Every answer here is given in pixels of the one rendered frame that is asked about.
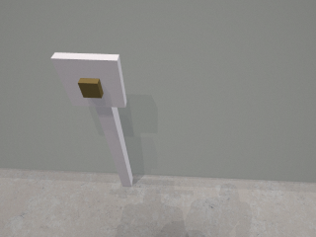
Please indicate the button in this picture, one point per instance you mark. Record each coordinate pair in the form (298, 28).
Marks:
(91, 88)

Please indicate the panel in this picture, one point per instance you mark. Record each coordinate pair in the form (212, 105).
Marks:
(70, 67)

